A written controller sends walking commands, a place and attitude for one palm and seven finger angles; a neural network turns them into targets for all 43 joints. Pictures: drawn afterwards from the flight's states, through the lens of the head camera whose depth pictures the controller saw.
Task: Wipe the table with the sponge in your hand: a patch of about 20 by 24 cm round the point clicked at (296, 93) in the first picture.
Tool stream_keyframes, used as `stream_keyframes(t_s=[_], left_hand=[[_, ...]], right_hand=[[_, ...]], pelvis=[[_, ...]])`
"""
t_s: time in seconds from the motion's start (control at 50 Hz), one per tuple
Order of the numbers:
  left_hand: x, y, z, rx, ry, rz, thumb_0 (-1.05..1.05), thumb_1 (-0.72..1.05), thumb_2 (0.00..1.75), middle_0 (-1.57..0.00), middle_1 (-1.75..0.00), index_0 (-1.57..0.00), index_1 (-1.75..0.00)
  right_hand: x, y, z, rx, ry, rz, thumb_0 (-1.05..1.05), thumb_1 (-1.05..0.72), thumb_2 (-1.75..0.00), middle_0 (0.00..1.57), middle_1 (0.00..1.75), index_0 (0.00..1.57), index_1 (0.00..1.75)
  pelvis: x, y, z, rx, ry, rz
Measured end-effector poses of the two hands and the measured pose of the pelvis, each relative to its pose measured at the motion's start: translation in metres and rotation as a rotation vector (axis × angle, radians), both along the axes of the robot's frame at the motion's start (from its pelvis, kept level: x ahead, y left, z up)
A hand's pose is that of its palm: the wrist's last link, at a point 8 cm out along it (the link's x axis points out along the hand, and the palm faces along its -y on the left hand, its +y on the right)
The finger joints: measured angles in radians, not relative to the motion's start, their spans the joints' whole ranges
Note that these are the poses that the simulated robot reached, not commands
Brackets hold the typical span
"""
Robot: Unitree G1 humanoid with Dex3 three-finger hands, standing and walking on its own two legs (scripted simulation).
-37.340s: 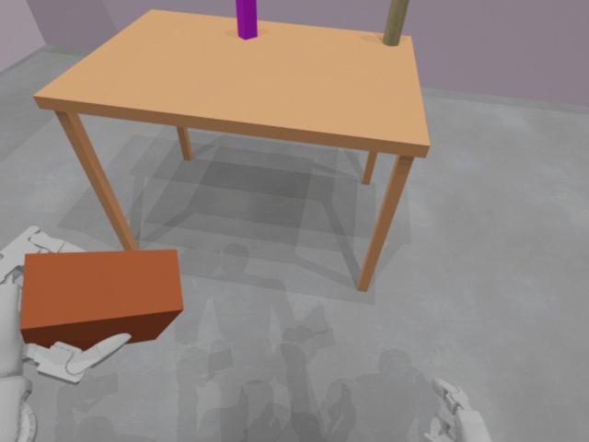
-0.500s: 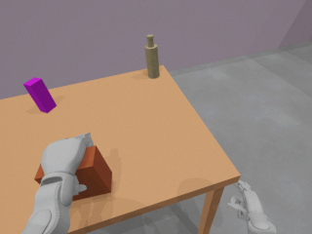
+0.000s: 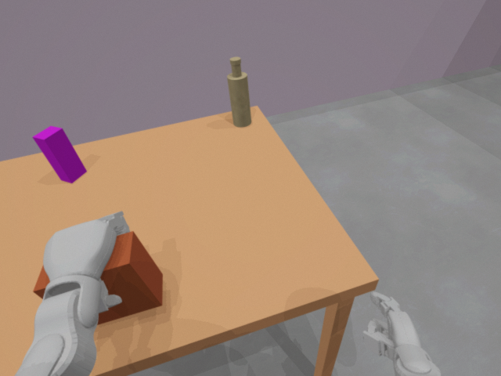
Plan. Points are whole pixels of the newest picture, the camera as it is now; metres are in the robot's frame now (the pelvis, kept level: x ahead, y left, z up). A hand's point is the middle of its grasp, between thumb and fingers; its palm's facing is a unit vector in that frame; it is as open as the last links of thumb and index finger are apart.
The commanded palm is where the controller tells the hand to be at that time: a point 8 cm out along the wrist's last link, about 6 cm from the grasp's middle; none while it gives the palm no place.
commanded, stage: move the sponge above the wiping area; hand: left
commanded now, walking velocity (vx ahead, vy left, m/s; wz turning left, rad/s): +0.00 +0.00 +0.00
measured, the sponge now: (113, 288) +0.21 +0.28 +0.04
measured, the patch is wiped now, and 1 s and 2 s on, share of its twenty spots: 0.00 0.00 0.00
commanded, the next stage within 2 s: lower the sponge onto the table in 0.58 s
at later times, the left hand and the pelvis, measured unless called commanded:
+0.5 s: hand (101, 258) +0.23 +0.29 +0.10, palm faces +0.10 -0.11 -0.99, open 10.5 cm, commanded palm +0.19 +0.27 +0.16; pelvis +0.00 +0.01 +0.00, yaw +0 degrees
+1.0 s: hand (105, 268) +0.22 +0.28 +0.09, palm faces +0.05 -0.16 -0.99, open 10.5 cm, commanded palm +0.19 +0.27 +0.16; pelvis +0.00 +0.01 +0.00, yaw +0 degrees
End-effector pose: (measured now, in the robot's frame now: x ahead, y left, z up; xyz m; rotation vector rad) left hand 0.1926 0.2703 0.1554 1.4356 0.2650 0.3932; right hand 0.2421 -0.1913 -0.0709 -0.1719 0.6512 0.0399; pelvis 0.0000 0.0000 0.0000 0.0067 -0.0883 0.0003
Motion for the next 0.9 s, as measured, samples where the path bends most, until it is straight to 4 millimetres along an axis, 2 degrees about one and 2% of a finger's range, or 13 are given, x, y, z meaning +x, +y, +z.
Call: stream_keyframes(t_s=[0.06, 0.14, 0.26, 0.36, 0.48, 0.58, 0.66, 0.72, 0.9], left_hand=[[0.001, 0.005, 0.001, -0.017, 0.003, 0.047, 0.00, -0.57, 1.06, -0.71, -1.33, -0.72, -1.33], [0.001, 0.006, -0.010, -0.050, 0.067, 0.075, 0.00, -0.57, 1.06, -0.71, -1.33, -0.71, -1.34], [-0.001, -0.003, -0.025, -0.063, 0.123, -0.002, 0.00, -0.57, 1.06, -0.71, -1.33, -0.71, -1.33], [0.003, -0.001, -0.016, -0.016, 0.058, -0.036, 0.00, -0.57, 1.06, -0.71, -1.33, -0.72, -1.33], [0.011, 0.011, -0.001, -0.014, 0.005, 0.036, 0.00, -0.57, 1.06, -0.71, -1.33, -0.72, -1.33], [0.013, 0.007, -0.010, -0.065, 0.060, 0.046, 0.00, -0.57, 1.06, -0.71, -1.33, -0.71, -1.33], [0.011, -0.005, -0.023, -0.084, 0.107, -0.011, 0.00, -0.57, 1.06, -0.71, -1.33, -0.71, -1.33], [0.008, -0.009, -0.024, -0.066, 0.099, -0.047, 0.00, -0.57, 1.06, -0.71, -1.33, -0.71, -1.33], [0.006, 0.012, -0.007, -0.038, 0.006, 0.050, 0.00, -0.57, 1.06, -0.71, -1.33, -0.72, -1.33]], right_hand=[[0.000, 0.000, 0.000, 0.015, -0.001, -0.003, 0.01, -0.90, -0.90, 0.20, 0.30, 0.18, 0.29], [0.001, -0.002, 0.002, 0.015, -0.006, -0.006, 0.01, -0.90, -0.90, 0.20, 0.30, 0.19, 0.30], [0.000, -0.004, 0.004, -0.021, -0.012, 0.000, 0.01, -0.90, -0.90, 0.20, 0.30, 0.20, 0.30], [-0.001, -0.001, 0.003, -0.032, -0.008, 0.002, 0.01, -0.90, -0.90, 0.20, 0.30, 0.20, 0.30], [0.000, 0.002, 0.002, -0.007, -0.003, -0.016, 0.01, -0.90, -0.90, 0.20, 0.30, 0.19, 0.30], [0.002, 0.003, 0.002, 0.007, -0.002, -0.020, 0.01, -0.90, -0.90, 0.20, 0.30, 0.18, 0.30], [0.003, 0.004, 0.003, -0.002, 0.000, -0.014, 0.01, -0.90, -0.90, 0.20, 0.30, 0.18, 0.29], [0.003, 0.004, 0.004, -0.016, 0.004, -0.008, 0.01, -0.90, -0.90, 0.20, 0.30, 0.18, 0.29], [0.006, 0.005, 0.005, -0.008, 0.010, -0.004, 0.01, -0.90, -0.90, 0.20, 0.30, 0.17, 0.29]], pelvis=[[0.000, 0.001, 0.000, 0.001, 0.004, 0.002], [-0.002, 0.002, 0.000, 0.002, 0.010, 0.004], [-0.003, 0.003, 0.000, 0.001, 0.009, 0.005], [-0.002, 0.004, 0.000, -0.002, 0.002, 0.002], [-0.002, 0.008, 0.000, -0.001, 0.006, 0.001], [-0.001, 0.012, 0.001, -0.001, 0.017, 0.002], [0.000, 0.014, 0.000, 0.000, 0.018, 0.001], [0.001, 0.014, 0.000, -0.001, 0.014, -0.004], [0.003, 0.013, 0.001, -0.004, 0.008, -0.002]])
